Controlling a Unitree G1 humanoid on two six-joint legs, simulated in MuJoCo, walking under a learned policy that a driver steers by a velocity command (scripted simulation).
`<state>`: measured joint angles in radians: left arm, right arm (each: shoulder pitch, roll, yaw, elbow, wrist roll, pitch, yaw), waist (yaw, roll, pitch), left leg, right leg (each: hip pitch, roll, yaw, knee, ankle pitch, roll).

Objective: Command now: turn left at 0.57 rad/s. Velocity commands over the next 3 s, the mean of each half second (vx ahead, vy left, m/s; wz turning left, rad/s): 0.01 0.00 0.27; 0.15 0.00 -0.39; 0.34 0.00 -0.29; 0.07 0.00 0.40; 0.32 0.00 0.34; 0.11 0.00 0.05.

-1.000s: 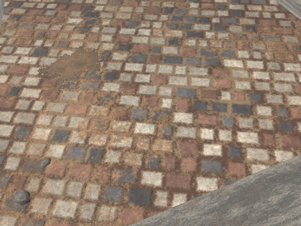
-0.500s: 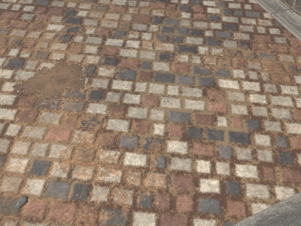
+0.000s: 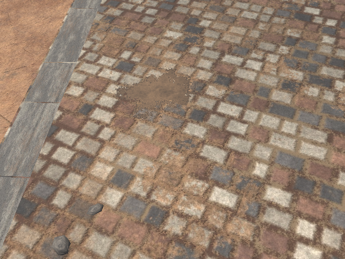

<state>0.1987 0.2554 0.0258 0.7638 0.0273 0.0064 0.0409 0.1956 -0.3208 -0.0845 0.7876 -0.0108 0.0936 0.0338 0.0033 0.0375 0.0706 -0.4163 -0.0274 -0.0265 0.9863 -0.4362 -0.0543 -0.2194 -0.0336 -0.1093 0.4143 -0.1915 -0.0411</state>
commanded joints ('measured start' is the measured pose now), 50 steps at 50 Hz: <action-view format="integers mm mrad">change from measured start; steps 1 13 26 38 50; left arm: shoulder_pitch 19 35 60 56 -20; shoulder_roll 174 134 102 164 139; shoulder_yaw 49 48 32 74 81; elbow -46 -10 79 66 9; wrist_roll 5 -23 -23 -13 6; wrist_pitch -8 52 43 32 -7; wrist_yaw -9 -30 -23 -27 -84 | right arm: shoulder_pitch -20 -68 -26 -98 43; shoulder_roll -44 -81 -92 -39 -96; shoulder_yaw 0 22 37 25 19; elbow -81 -88 13 -28 -21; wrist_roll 4 -10 -6 -18 -14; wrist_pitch -5 -65 -80 -74 -150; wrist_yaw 10 -34 -72 -39 -70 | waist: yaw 20 27 -7 24 9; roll -204 105 76 -201 60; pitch -104 -25 -62 -27 61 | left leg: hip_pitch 4 252 303 -59 375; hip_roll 18 241 248 -10 302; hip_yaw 44 -193 -162 15 -325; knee -121 -724 -659 -144 -923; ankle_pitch -14 576 513 -40 -168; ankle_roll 13 237 253 54 186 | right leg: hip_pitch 125 -245 -47 70 -514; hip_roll -251 -16 38 -121 41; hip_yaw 152 121 104 511 235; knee -88 536 185 -215 612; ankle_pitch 324 -232 -205 -302 -105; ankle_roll -169 52 39 -193 0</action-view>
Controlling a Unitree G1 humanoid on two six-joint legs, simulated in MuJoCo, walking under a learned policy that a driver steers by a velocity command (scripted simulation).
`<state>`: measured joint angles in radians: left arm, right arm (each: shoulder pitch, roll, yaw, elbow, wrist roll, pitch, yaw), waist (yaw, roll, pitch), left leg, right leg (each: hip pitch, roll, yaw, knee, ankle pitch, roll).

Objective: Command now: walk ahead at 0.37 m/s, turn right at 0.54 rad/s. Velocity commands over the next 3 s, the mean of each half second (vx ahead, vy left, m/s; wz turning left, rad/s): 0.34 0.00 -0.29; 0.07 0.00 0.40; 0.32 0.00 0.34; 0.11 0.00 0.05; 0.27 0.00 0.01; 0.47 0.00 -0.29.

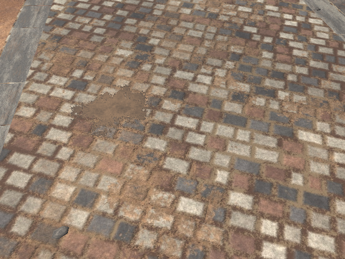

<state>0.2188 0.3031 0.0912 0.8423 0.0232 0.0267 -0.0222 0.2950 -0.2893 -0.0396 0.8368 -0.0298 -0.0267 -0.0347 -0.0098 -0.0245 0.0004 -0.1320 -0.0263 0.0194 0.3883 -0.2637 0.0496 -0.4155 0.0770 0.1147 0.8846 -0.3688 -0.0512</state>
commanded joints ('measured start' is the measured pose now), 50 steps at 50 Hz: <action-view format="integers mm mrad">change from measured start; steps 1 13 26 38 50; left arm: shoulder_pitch -32 -333 -30 34 -53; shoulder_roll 84 -14 -8 59 46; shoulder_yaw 13 -52 -59 -29 -16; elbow -59 -179 -2 7 -82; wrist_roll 17 24 -10 3 2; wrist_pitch -25 -38 -98 -55 2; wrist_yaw -32 -63 37 63 36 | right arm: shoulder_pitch -37 194 213 -60 35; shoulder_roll -116 -84 25 12 -132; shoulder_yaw -23 -9 -4 -24 -72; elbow -65 74 127 -13 -46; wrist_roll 5 5 1 -5 21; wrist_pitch -40 -64 24 80 56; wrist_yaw -2 29 27 52 28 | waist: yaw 14 -69 -42 11 -28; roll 135 135 -30 -65 127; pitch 115 149 -58 -4 6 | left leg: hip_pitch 102 168 -193 -312 65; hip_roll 271 260 64 78 297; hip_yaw -283 39 -54 26 -390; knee -319 -239 734 445 -133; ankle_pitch -228 496 -107 -57 66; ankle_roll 78 99 -37 -42 252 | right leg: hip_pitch -315 -228 212 252 -230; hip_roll -78 -73 -331 -381 -129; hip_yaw -17 -200 -84 -175 -106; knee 186 -222 -596 -617 184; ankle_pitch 111 227 993 466 -138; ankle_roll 20 -1 -155 -189 71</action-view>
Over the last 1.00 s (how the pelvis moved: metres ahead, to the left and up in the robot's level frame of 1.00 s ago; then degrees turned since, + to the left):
-0.01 0.06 0.00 -9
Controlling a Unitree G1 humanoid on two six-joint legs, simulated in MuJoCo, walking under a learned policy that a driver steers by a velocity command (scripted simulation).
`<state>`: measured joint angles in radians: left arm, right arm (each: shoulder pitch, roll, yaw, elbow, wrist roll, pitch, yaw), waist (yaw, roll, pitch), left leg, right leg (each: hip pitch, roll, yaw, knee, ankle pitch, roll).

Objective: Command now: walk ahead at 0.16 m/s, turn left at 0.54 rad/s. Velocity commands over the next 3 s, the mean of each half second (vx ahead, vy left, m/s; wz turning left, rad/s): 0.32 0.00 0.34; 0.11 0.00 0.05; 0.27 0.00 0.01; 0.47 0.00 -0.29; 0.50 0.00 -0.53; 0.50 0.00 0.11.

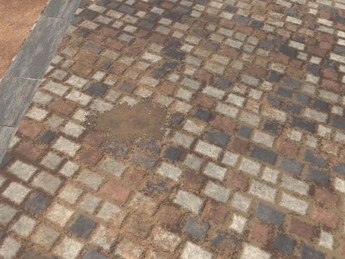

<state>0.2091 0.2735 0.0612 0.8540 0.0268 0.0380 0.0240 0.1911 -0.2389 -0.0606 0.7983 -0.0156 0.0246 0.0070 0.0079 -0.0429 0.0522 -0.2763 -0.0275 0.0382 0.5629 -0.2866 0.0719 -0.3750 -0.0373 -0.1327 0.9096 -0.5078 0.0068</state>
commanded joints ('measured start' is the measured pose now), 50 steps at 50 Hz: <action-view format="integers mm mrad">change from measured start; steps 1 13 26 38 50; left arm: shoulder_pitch -62 -159 59 140 178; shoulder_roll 97 52 59 46 -11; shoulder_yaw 21 4 1 -30 -45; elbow -98 -119 -60 68 187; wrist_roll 5 7 -10 -12 -14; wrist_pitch -22 -60 -119 -98 -45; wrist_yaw -19 -50 -25 -2 11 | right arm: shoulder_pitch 76 198 181 29 29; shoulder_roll -153 -174 -95 -32 -51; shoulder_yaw -42 -41 -15 28 34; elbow -28 21 55 96 199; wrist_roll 11 -5 -10 -1 15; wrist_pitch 10 -68 -67 -28 -40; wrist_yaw -18 -2 -6 -22 -49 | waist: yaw -30 -81 -25 5 0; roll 157 146 -25 -84 87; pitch -15 -4 -29 -82 -30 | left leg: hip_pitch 198 199 -251 -35 179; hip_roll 246 202 22 13 131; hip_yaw -398 -368 -138 -5 -164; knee -356 -398 476 60 -166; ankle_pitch -111 -47 -109 76 458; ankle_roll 190 178 -11 -57 21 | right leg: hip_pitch -289 -197 332 305 239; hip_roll -23 -10 -238 -154 -42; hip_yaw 147 120 383 166 173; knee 115 -228 -660 -553 -588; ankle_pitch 80 281 729 1128 376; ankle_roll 9 33 -175 -180 -54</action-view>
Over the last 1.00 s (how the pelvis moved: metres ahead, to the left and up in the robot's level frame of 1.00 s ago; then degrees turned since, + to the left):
0.25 -0.05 -0.01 8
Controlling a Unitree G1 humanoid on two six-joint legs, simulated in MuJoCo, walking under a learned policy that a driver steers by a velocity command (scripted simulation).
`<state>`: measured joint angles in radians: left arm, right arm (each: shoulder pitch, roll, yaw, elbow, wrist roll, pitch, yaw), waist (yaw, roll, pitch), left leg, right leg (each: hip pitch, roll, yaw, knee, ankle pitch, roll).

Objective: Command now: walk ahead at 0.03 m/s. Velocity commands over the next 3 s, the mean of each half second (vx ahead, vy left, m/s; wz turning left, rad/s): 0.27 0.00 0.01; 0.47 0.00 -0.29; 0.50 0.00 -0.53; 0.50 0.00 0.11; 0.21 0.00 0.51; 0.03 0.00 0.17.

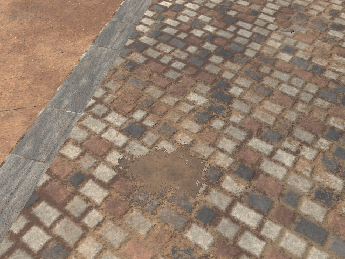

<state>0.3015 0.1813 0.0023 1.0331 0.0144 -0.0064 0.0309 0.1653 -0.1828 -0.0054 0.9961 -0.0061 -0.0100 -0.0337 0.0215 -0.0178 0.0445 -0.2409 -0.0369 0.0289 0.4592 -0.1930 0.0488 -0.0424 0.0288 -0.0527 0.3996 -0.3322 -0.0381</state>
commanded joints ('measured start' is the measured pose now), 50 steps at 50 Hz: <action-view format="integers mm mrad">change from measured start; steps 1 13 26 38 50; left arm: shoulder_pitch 85 128 230 131 -245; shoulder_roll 80 59 111 71 30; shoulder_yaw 13 22 34 50 51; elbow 18 18 73 -19 -192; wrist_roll -2 14 5 15 15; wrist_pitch -1 -53 -88 -46 -9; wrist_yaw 7 -27 -8 -40 -89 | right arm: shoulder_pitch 57 132 -213 39 229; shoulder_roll -105 -166 -50 -101 -116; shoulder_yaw -22 -71 -35 -58 -52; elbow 9 46 -142 -55 -13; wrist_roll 5 -4 -18 -10 -12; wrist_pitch -6 -14 -32 -77 -114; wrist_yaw -9 26 72 34 10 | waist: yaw -16 10 11 -3 -38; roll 43 98 -102 66 64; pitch -27 48 138 40 81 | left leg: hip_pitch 156 -14 -345 18 155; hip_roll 142 274 28 323 275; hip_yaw -156 -469 93 -253 131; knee -63 -243 269 -326 -350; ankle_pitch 373 -432 13 -157 213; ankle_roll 45 204 9 135 104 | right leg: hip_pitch -89 -177 16 -450 -613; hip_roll -109 -26 -206 -130 -126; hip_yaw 92 49 146 112 -11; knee -82 106 -261 832 383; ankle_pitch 205 -108 557 38 352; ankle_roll -7 -113 -138 -67 -27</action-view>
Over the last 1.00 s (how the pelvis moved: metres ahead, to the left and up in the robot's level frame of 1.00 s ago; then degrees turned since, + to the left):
0.24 -0.02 0.01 9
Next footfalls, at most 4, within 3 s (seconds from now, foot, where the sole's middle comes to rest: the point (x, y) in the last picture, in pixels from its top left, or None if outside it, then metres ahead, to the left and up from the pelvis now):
0.64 left None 0.33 0.09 -0.78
1.20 right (215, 243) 0.57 -0.14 -0.78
1.74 left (212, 167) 0.93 -0.15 -0.78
2.26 right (256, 138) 1.12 -0.38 -0.78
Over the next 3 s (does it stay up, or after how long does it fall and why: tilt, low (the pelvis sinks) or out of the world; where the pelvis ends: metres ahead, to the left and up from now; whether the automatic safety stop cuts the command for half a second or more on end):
stays up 1.01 -0.26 0.00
